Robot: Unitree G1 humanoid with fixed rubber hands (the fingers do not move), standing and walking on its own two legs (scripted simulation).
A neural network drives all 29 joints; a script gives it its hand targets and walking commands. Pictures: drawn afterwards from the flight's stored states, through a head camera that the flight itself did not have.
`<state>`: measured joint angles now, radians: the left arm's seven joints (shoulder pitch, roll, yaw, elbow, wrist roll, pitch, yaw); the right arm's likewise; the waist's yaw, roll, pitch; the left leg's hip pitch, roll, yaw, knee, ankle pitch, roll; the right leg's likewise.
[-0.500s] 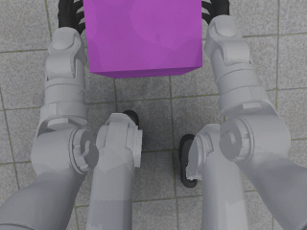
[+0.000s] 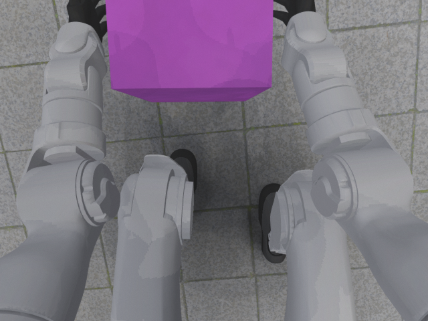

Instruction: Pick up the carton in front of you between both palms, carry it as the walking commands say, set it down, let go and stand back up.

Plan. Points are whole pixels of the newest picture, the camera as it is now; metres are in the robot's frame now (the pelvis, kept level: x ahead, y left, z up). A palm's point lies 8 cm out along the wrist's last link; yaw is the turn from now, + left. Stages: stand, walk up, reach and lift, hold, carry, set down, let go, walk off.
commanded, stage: set down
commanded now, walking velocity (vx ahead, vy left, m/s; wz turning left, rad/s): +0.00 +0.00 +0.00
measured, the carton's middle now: (194, 37) +0.50 +0.13 -0.24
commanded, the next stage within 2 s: none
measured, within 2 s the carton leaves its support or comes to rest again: rests again in 0.78 s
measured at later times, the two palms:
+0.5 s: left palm (86, 33) +0.47 +0.29 -0.18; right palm (292, 18) +0.54 -0.01 -0.18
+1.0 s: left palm (77, 48) +0.45 +0.32 -0.20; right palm (323, 22) +0.54 -0.07 -0.20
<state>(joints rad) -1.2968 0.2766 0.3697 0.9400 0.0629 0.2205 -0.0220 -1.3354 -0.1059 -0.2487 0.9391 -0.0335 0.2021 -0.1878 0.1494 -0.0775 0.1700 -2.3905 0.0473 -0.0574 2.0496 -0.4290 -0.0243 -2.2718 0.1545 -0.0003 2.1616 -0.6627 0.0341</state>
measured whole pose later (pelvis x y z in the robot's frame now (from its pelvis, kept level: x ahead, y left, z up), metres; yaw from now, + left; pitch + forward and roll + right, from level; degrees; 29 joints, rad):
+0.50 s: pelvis -0.01 +0.00 -0.01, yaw +0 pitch +40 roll -1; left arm -1.36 0.34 0.40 1.06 0.06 0.17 -0.07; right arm -1.43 -0.13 -0.25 1.04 -0.08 0.16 -0.10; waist 0.14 -0.06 0.28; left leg -2.36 0.05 -0.04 2.07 -0.42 -0.01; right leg -2.25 0.16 0.02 2.20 -0.65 0.05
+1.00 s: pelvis -0.01 +0.01 -0.01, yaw +1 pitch +36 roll -1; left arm -1.37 0.45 0.31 1.19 -0.16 -0.03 0.03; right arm -1.44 -0.33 0.02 1.03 0.17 0.10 -0.13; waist 0.11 -0.04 0.43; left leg -2.30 0.05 -0.03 2.10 -0.42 0.00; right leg -2.18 0.16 0.03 2.22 -0.67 0.06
